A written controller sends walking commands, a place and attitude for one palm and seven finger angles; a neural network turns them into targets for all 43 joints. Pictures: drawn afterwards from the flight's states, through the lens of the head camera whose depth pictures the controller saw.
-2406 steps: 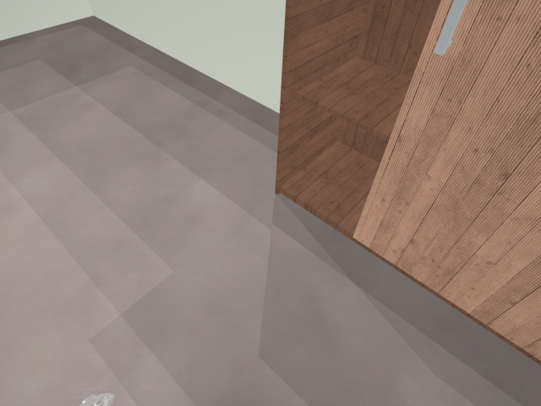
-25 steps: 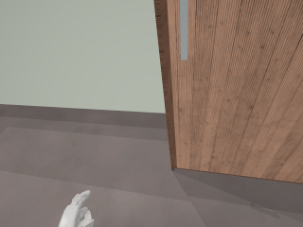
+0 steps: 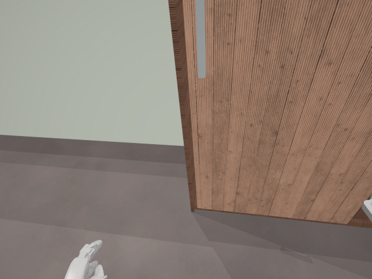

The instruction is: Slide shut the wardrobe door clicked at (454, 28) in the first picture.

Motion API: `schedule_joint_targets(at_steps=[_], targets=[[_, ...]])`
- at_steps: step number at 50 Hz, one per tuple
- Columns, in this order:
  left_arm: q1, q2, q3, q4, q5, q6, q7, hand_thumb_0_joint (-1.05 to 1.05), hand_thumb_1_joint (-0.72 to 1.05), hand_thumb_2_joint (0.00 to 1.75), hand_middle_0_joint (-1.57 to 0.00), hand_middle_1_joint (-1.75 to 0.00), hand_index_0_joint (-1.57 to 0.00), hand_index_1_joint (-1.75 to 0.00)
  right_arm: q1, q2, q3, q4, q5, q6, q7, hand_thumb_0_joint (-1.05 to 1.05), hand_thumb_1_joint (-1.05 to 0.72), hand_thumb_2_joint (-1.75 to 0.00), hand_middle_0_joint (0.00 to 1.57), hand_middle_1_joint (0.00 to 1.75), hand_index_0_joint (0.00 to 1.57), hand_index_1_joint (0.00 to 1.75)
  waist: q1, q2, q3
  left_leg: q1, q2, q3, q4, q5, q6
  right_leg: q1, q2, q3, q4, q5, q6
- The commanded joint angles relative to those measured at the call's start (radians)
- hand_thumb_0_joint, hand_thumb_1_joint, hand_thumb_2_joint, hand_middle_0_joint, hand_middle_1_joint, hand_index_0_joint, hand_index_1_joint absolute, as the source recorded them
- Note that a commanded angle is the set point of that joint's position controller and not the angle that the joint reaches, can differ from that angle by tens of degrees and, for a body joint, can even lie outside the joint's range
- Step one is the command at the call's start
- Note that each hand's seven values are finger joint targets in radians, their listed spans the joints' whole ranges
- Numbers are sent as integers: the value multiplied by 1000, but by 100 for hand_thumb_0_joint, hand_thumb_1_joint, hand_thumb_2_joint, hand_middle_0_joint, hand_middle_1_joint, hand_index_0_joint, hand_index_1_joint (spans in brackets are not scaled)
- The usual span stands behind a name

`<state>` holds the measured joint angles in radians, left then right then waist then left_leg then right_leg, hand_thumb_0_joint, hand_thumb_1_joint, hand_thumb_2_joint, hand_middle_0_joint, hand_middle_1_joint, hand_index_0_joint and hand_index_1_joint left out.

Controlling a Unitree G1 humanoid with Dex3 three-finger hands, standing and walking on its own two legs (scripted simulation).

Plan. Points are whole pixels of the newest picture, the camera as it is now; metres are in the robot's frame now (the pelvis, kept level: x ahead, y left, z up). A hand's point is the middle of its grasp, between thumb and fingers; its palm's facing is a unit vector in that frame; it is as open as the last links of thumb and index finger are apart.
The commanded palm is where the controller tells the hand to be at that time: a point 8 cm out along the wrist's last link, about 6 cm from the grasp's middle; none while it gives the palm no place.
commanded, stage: stop stepping back and stand still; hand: right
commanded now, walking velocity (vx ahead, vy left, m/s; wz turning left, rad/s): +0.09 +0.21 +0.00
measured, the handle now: (201, 26) +0.69 -0.03 +0.30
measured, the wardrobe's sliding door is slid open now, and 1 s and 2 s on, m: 0.02 0.02 0.02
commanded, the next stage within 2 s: let the arm hang, fingers relaxed in 0.22 s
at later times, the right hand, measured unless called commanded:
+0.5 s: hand out of the picture +0.16 -0.25 -0.10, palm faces +0.13 +0.95 -0.30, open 7.4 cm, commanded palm none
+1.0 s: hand out of the picture +0.06 -0.22 -0.15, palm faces +0.05 +0.97 -0.23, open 7.3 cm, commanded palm none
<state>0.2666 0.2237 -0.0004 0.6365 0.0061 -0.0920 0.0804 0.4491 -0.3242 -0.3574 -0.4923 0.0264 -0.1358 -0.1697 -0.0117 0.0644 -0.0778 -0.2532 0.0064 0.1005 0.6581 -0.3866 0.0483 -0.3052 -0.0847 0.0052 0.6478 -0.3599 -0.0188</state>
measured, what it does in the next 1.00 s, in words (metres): steps on the spot: left foot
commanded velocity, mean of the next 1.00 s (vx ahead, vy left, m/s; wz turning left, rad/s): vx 0.00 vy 0.01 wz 0.00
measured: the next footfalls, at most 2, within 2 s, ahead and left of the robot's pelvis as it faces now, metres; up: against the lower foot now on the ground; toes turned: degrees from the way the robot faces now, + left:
left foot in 0.58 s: +0.10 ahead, +0.09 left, +0.00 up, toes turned -5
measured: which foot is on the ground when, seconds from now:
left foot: down 0.00-0.38, up 0.40-0.56, down 0.58-1.00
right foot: down 0.00-1.00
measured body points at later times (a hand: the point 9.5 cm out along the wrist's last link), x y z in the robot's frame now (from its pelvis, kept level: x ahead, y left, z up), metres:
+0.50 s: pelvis +0.01 -0.02 +0.00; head +0.02 -0.02 +0.45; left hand +0.12 +0.22 -0.13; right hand +0.15 -0.30 -0.08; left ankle +0.04 +0.10 -0.68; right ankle +0.03 -0.12 -0.72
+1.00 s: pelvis +0.04 -0.03 +0.02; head +0.06 -0.02 +0.47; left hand +0.04 +0.19 -0.14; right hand +0.06 -0.27 -0.13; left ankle +0.06 +0.10 -0.72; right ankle +0.02 -0.12 -0.72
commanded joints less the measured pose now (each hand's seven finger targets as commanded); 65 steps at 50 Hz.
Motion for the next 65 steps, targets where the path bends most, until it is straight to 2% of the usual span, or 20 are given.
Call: schedule_joint_targets(at_steps=[1, 2, 4, 6, 7, 8, 9, 15, 16, 17, 19, 20, 22, 24, 27, 29, 32, 34, 38, 65], targets=[[-136, 96, 37, -159, 6, -89, 4, 0, 90, 90, -20, -30, -20, -30, -198, -335, -177, -404, -16, -148, -25, 0, -90, -90, 20, 30, 20, 30, 26, -393, 95, -345, -36, -93, 347, -152, -25, 161, -294, 507, -475, 2, -170], [-109, 79, 34, -139, 7, -90, -2, 0, 90, 90, -20, -30, -20, -30, -129, -349, -218, -356, -2, -146, -16, 0, -90, -90, 20, 30, 20, 30, 29, -270, 83, -340, -1, -98, 308, -121, -29, 193, -265, 450, -420, 142, -170], [-110, 90, 42, -150, 5, -80, -21, 0, 90, 90, -20, -30, -20, -30, -33, -356, -255, -352, 6, -128, -12, 0, -90, -90, 20, 30, 20, 30, 14, -332, 27, -130, 10, -88, 127, -114, -37, 79, -215, 274, -323, 247, -137], [-122, 94, 39, -154, -3, -59, -33, 0, 90, 90, -20, -30, -20, -30, 70, -291, -246, -223, 1, -110, -10, 0, -90, -90, 20, 30, 20, 30, -6, -338, 20, 180, -16, -42, -104, 8, -34, -151, -132, 79, -212, 13, -67], [-123, 93, 47, -165, -5, -45, -38, 0, 90, 90, -20, -30, -20, -30, 102, -272, -228, -172, -3, -98, -5, 0, -90, -90, 20, 30, 20, 30, -10, -217, 24, 280, 8, -102, -183, -2, -18, -273, -37, -13, -71, -180, -33], [-128, 90, 64, -182, -11, -26, -40, 0, 90, 90, -20, -30, -20, -30, 111, -280, -224, -127, -2, -84, 0, 0, -90, -90, 20, 30, 20, 30, -9, 85, 61, 176, 162, -409, -399, -217, 35, -334, 103, -92, 252, -242, 3], [-119, 100, 69, -182, -19, -26, -38, 0, 90, 90, -20, -30, -20, -30, 142, -227, -185, -59, 18, -70, 11, 0, -90, -90, 20, 30, 20, 30, 4, 199, 92, 57, 311, -630, -534, -208, 79, -326, 118, -13, 466, -186, 11], [-147, 80, 30, -142, -7, -39, -11, 0, 90, 90, -20, -30, -20, -30, -10, -239, -160, -110, 6, -90, 9, 0, -90, -90, 20, 30, 20, 30, 32, 122, 78, -207, 208, -241, -397, -157, 87, 59, 18, -26, 44, -11, -2], [-25, 154, 55, 123, 7, -34, -110, 0, 90, 90, -20, -30, -20, -30, -71, 25, 207, 580, -84, 81, 133, 0, -90, -90, 20, 30, 20, 30, 113, -52, 122, -197, 218, -77, -97, 284, 49, -40, 3, -1, 21, 47, 5], [27, 89, 46, 82, 12, 39, -104, 0, 90, 90, -20, -30, -20, -30, -24, 20, 214, 610, -68, 139, 158, 0, -90, -90, 20, 30, 20, 30, 91, -128, 92, -279, 137, -111, -58, 82, 7, 39, 20, 29, -42, 89, 8], [-5, 168, 56, 25, 39, 49, -89, 0, 90, 90, -20, -30, -20, -30, -29, 68, 239, 622, -59, 162, 171, 0, -90, -90, 20, 30, 20, 30, 61, -340, 115, -389, -5, -72, 308, -181, -66, -70, -233, 444, -296, 13, -158], [1, 207, 63, 3, 52, 46, -75, 0, 90, 90, -20, -30, -20, -30, -98, 27, 240, 633, -59, 157, 177, 0, -90, -90, 20, 30, 20, 30, 80, -199, 112, -416, 10, -156, 431, -187, -60, -69, -294, 557, -336, 91, -235], [1, 201, 51, 14, 66, 36, -54, 0, 90, 90, -20, -30, -20, -30, -183, 27, 253, 739, -57, 145, 179, 0, -90, -90, 20, 30, 20, 30, 67, -34, -8, -375, 23, -188, 461, -129, -72, 64, -248, 479, -261, 560, -229], [-24, 186, 35, 51, 59, 40, -47, 0, 90, 90, -20, -30, -20, -30, -203, 16, 277, 878, -49, 150, 174, 0, -90, -90, 20, 30, 20, 30, 42, -106, -27, -305, 23, -158, 331, -106, -87, 123, -200, 303, -209, 815, -200], [-76, 150, 23, 103, 32, 61, -54, 0, 90, 90, -20, -30, -20, -30, -90, 0, 293, 1094, -40, 139, 171, 0, -90, -90, 20, 30, 20, 30, -33, -216, -44, 65, 6, -140, -115, 175, -65, -4, -58, 93, -117, 498, -72], [-12, 61, 20, 123, 5, 82, -65, 0, 90, 90, -20, -30, -20, -30, -87, -87, 299, 1196, -44, 119, 159, 0, -90, -90, 20, 30, 20, 30, 12, 52, -6, 90, 215, -467, -324, 320, 26, -116, 106, -21, 28, -57, 15], [44, 29, 38, 195, 25, 119, -71, 0, 90, 90, -20, -30, -20, -30, -203, -7, 291, 1238, -53, 124, 152, 0, -90, -90, 20, 30, 20, 30, 58, -46, 101, -187, 205, -464, -455, -136, 100, 35, 91, -3, 88, -46, -4], [95, 21, 33, 234, 23, 117, -68, 0, 90, 90, -20, -30, -20, -30, -223, 4, 302, 1291, -44, 125, 144, 0, -90, -90, 20, 30, 20, 30, 73, 36, 82, -149, 153, -357, -393, 14, 78, 98, 72, 20, -36, 77, -18], [61, 50, 26, 283, 23, 94, -55, 0, 90, 90, -20, -30, -20, -30, -205, 45, 318, 1370, -32, 131, 147, 0, -90, -90, 20, 30, 20, 30, 27, -143, 79, 1, 47, -214, -292, 205, 0, 61, -15, 120, -269, 172, -41], [88, 7, 9, 456, 10, 81, -40, 0, 90, 90, -20, -30, -20, -30, -162, 77, 341, 1608, -32, 123, 132, 0, -90, -90, 20, 30, 20, 30, 24, -74, 137, 68, 70, -199, -304, 341, -17, 170, -4, 53, -323, 296, -31]])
